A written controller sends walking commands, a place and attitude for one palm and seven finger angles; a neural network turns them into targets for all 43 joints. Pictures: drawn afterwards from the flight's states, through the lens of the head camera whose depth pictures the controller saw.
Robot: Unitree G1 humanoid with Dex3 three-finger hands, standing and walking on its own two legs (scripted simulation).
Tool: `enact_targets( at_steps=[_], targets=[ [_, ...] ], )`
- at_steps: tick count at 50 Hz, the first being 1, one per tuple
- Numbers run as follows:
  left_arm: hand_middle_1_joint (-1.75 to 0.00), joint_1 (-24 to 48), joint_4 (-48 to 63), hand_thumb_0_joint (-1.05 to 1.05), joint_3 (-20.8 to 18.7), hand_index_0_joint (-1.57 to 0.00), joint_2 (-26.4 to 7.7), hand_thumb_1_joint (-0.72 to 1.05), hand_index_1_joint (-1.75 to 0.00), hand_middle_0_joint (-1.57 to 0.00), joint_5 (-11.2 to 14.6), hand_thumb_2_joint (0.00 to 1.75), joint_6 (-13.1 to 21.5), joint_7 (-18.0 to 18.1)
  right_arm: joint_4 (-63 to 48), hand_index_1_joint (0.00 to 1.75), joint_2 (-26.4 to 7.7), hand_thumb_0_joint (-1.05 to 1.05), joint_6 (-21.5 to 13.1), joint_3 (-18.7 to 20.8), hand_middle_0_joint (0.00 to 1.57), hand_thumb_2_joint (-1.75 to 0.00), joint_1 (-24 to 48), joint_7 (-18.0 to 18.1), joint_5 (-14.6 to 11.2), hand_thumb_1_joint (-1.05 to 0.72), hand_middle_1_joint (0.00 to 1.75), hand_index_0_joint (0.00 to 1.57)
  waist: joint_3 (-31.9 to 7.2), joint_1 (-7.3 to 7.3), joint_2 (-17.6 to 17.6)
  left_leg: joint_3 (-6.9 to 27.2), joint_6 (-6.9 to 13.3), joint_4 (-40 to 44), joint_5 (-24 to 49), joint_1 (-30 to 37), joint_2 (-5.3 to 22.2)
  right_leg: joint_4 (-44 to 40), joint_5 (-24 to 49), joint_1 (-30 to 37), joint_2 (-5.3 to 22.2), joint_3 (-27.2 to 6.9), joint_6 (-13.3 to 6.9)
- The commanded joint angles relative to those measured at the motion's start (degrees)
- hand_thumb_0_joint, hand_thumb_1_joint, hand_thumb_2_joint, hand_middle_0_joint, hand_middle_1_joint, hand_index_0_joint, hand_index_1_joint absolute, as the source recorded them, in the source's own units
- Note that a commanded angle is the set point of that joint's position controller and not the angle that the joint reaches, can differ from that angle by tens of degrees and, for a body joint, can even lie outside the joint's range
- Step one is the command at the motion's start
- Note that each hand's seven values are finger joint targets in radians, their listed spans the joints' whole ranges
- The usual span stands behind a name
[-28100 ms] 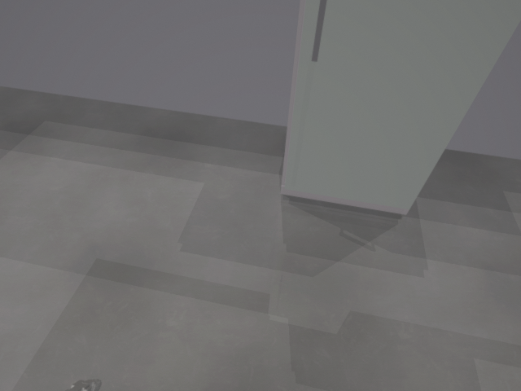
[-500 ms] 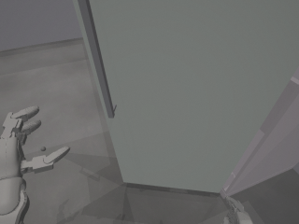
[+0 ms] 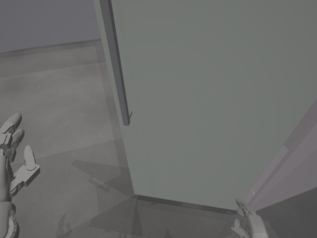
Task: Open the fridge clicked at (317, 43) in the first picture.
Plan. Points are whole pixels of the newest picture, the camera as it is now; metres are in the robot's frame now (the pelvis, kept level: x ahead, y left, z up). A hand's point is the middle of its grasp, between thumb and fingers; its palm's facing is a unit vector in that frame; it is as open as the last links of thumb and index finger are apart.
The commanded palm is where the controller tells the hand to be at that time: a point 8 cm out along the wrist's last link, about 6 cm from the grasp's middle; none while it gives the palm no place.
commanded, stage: draw the hand back to the body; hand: left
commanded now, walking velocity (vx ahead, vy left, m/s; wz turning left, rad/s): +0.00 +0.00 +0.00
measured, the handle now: (118, 58) +0.48 +0.19 +0.24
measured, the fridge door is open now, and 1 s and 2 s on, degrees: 63 63 63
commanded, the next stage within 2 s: step back with the hand held close in 0.16 s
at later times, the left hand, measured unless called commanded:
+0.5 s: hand (48, 167) +0.19 +0.26 +0.14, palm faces +0.39 -0.81 -0.44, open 7.4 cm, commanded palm +0.13 +0.30 +0.17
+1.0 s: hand (1, 204) +0.11 +0.29 +0.15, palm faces +0.49 -0.73 -0.47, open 7.4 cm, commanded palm +0.04 +0.33 +0.17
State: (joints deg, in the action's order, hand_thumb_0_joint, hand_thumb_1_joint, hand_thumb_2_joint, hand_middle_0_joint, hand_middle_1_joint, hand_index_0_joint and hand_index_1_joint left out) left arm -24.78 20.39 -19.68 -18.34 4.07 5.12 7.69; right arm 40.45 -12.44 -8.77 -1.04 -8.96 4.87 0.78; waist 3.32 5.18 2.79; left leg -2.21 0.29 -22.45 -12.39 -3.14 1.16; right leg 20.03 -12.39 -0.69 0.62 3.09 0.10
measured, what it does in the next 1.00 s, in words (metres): shifts its weight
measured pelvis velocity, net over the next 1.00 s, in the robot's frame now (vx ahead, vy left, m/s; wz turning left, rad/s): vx -0.08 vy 0.02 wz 0.05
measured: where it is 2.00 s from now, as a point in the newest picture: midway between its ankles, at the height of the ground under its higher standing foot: outside the picture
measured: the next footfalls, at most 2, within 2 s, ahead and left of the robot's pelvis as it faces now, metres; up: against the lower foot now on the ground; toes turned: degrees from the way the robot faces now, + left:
right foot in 1.42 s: -0.12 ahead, -0.10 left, +0.00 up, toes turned +5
left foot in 1.62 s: -0.18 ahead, +0.13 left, +0.00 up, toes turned +3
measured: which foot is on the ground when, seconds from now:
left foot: down 0.00-1.00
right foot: down 0.00-1.00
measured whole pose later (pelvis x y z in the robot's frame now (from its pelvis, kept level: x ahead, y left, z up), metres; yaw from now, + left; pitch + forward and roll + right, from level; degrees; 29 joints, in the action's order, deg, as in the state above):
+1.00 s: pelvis -0.08 +0.02 -0.02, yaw +3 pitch -1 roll -1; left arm -28.5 26.5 -24.1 -23.0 0.0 12.7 10.1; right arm 33.8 -11.8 -5.3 -1.0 -13.5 5.8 -0.2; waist 2.5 0.1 0.8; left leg -1.0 2.8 -35.6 -10.6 -24.2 -0.6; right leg 34.1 -11.3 -21.2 -0.4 -0.6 1.2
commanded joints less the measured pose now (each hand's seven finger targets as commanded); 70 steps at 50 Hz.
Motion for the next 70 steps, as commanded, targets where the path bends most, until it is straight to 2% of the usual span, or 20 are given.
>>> enact_targets(
  at_steps=[1,3,14,15,16,17,22,27,31,39,45,50,53,55,58,62,64,68,69,70],
  targets=[
    [-0.30,6.94,13.37,0.00,-5.79,-0.20,-10.87,0.90,-0.30,-0.20,-0.21,0.90,3.95,0.69,-8.85,0.30,-6.32,0.00,-3.36,2.04,0.20,-0.90,7.41,0.83,0.33,-0.90,0.30,0.20,-3.64,-0.90,3.83,0.52,0.29,4.42,8.12,0.46,-0.18,-3.90,5.11,-2.24,-1.12,-1.00,-1.08],
    [-0.30,6.33,12.71,0.00,-5.83,-0.20,-10.78,0.90,-0.30,-0.20,-0.01,0.90,3.84,0.69,-8.88,0.30,-6.25,0.00,-3.26,1.96,0.20,-0.90,7.39,0.79,0.37,-0.90,0.30,0.20,-3.11,-0.89,0.65,0.80,0.28,4.48,8.11,-0.02,-0.11,-3.94,5.15,-2.19,-1.33,-0.78,-1.01],
    [-0.30,8.57,13.40,0.00,-3.95,-0.20,-9.50,0.90,-0.30,-0.20,-0.30,0.90,3.99,0.46,-8.68,0.30,-6.24,0.00,-3.25,2.01,0.20,-0.90,7.34,0.64,0.30,-0.90,0.30,0.20,-3.23,-1.51,2.39,0.23,0.26,3.91,8.93,-0.03,-0.30,-3.84,6.48,-2.48,-1.17,-0.87,-0.91],
    [-0.30,19.16,17.63,0.00,-12.71,-0.20,-19.47,0.90,-0.30,-0.20,-0.87,0.90,6.42,1.24,-11.65,0.30,-6.28,0.00,-1.93,0.84,0.20,-0.90,7.28,0.13,-0.98,-0.90,0.30,0.20,1.10,-3.34,5.97,1.52,0.69,2.46,4.52,-5.63,1.09,-4.33,8.18,-7.02,1.15,-4.13,-0.99],
    [-0.30,8.15,11.28,0.00,-7.90,-0.20,-12.93,0.90,-0.30,-0.20,-0.94,0.90,6.07,0.52,-9.85,0.30,-5.84,0.00,-1.00,1.16,0.20,-0.90,6.84,0.49,-0.36,-0.90,0.30,0.20,0.27,-3.87,-1.10,2.41,1.22,-0.15,6.39,-6.38,1.80,-4.23,10.42,-10.23,3.10,-4.62,-0.81],
    [-0.30,2.89,9.92,0.00,-6.36,-0.20,-10.80,0.90,-0.30,-0.20,-1.25,0.90,5.49,0.11,-10.72,0.30,-6.14,0.00,-0.14,1.67,0.20,-0.90,5.72,0.24,-0.45,-0.90,0.30,0.20,-2.65,-3.86,-5.23,2.13,1.24,-2.52,8.81,-5.16,1.99,-3.42,12.90,-10.73,4.36,-5.33,-0.90],
    [-0.30,-4.44,16.25,0.00,-8.46,-0.20,-13.05,0.90,-0.30,-0.20,-1.27,0.90,5.35,0.81,-14.27,0.30,-6.38,0.00,2.58,2.47,0.20,-0.90,4.64,0.81,-0.66,-0.90,0.30,0.20,-14.01,-3.81,-0.03,1.71,0.81,-6.77,18.93,-4.85,3.36,3.87,20.14,-8.86,6.82,-5.04,-1.37],
    [-0.30,-6.72,18.81,0.00,-11.51,-0.20,-15.59,0.90,-0.30,-0.20,-0.97,0.90,5.46,1.93,-16.39,0.30,-6.74,0.00,4.21,2.78,0.20,-0.90,4.81,1.63,-1.02,-0.90,0.30,0.20,-13.89,-3.43,1.48,4.39,1.14,-5.02,22.31,-8.45,5.27,8.28,15.97,-9.95,4.21,-3.89,-0.70],
    [-0.30,-5.61,17.15,0.00,-10.99,-0.20,-14.86,0.90,-0.30,-0.20,-0.93,0.90,6.07,2.32,-16.64,0.30,-7.24,0.00,4.35,2.94,0.20,-0.90,4.32,2.01,-1.14,-0.90,0.30,0.20,-10.36,-3.58,0.82,5.61,1.95,-2.58,13.50,-13.95,6.27,8.49,8.44,-11.40,3.09,-4.53,-0.26],
    [-0.30,-0.75,17.21,0.00,-9.32,-0.20,-13.99,0.90,-0.30,-0.20,-2.57,0.90,8.72,3.59,-15.86,0.30,-7.95,0.00,2.57,2.93,0.20,-0.90,2.91,1.90,-1.06,-0.90,0.30,0.20,-5.47,-4.61,-0.88,7.24,2.97,-0.89,-17.59,-23.08,4.98,3.31,-12.38,-16.61,4.87,-8.23,-1.49],
    [-0.30,-1.41,18.75,0.00,-12.05,-0.20,-14.76,0.90,-0.30,-0.20,-4.03,0.90,11.32,3.89,-16.43,0.30,-8.19,0.00,0.28,3.36,0.20,-0.90,3.01,2.06,-0.79,-0.90,0.30,0.20,-8.75,-3.63,8.47,13.67,5.29,8.85,-24.45,-34.06,9.20,17.50,-1.67,-2.16,-1.72,-2.75,0.46],
    [-0.30,-1.40,17.98,0.00,-13.08,-0.20,-14.85,0.90,-0.30,-0.20,-4.36,0.90,12.29,3.25,-15.79,0.30,-8.25,0.00,-0.52,3.76,0.20,-0.90,2.05,1.69,-0.16,-0.90,0.30,0.20,-6.27,-4.11,2.24,10.04,5.05,2.07,-27.63,-37.54,6.28,13.14,-3.52,-4.01,0.41,-9.02,-0.80],
    [-0.30,0.40,18.63,0.00,-11.14,-0.20,-14.17,0.90,-0.30,-0.20,-3.25,0.90,11.98,3.38,-13.99,0.30,-6.69,0.00,-0.50,3.35,0.20,-0.90,0.94,1.01,-0.20,-0.90,0.30,0.20,-5.42,-5.04,-6.32,5.96,1.84,-10.17,-18.32,-25.21,2.05,2.29,-10.15,-20.02,7.95,-17.94,-4.75],
    [-0.30,2.09,19.89,0.00,-10.85,-0.20,-15.05,0.90,-0.30,-0.20,-3.08,0.90,11.69,3.96,-12.61,0.30,-6.48,0.00,-0.31,3.22,0.20,-0.90,1.13,0.87,0.21,-0.90,0.30,0.20,-7.36,-5.20,-7.09,4.39,0.74,-14.58,-11.98,-18.01,1.02,0.57,-7.10,-25.31,10.92,-19.16,-5.97],
    [-0.30,1.95,20.74,0.00,-11.02,-0.20,-15.17,0.90,-0.30,-0.20,-2.92,0.90,11.78,4.34,-13.00,0.30,-6.75,0.00,-0.18,3.09,0.20,-0.90,2.58,1.20,-0.35,-0.90,0.30,0.20,-8.43,-5.06,-3.89,7.44,1.95,-8.76,-12.41,-18.80,3.44,5.51,-6.57,-24.26,6.76,-13.49,-3.35],
    [-0.30,0.49,20.73,0.00,-13.18,-0.20,-13.90,0.90,-0.30,-0.20,-3.99,0.90,12.94,3.61,-14.86,0.30,-8.24,0.00,-1.08,4.02,0.20,-0.90,4.12,1.77,-0.02,-0.90,0.30,0.20,-9.37,-3.91,13.03,19.93,7.60,13.76,-32.77,-41.04,15.49,31.90,-7.51,-3.44,-5.33,-3.11,0.91],
    [-0.30,-0.74,20.84,0.00,-13.28,-0.20,-14.55,0.90,-0.30,-0.20,-3.03,0.90,12.90,3.04,-14.20,0.30,-7.14,0.00,-1.78,4.89,0.20,-0.90,3.49,1.15,0.24,-0.90,0.30,0.20,-11.16,-3.98,9.36,18.07,7.28,13.22,-22.15,-32.59,16.64,36.18,-13.67,-9.02,-5.52,-3.69,0.16],
    [-0.30,-1.77,21.15,0.00,-9.62,-0.20,-12.44,0.90,-0.30,-0.20,-1.42,0.90,12.23,2.66,-13.42,0.30,-6.12,0.00,-2.54,3.99,0.20,-0.90,4.13,-0.16,0.32,-0.90,0.30,0.20,-8.57,-3.79,10.77,11.10,3.67,10.50,-14.87,-24.21,13.42,17.24,-17.16,-11.49,-4.08,-2.82,-1.70],
    [-0.30,-0.37,21.80,0.00,-9.31,-0.20,-13.00,0.90,-0.30,-0.20,-1.24,0.90,12.00,2.73,-13.31,0.30,-6.07,0.00,-2.40,3.89,0.20,-0.90,4.85,-0.29,0.33,-0.90,0.30,0.20,-8.05,-3.65,7.59,9.00,1.84,5.55,-14.33,-22.79,11.17,7.23,-14.52,-12.34,-2.01,-5.35,-3.12],
    [-0.30,1.71,22.92,0.00,-9.75,-0.20,-14.68,0.90,-0.30,-0.20,-1.72,0.90,11.90,3.00,-13.01,0.30,-5.09,0.00,-1.95,3.91,0.20,-0.90,4.44,-0.26,0.43,-0.90,0.30,0.20,-7.91,-4.34,-0.91,6.56,-0.34,-3.90,-12.43,-20.19,6.42,-2.39,-10.69,-16.62,4.45,-16.85,-5.87]
  ],
)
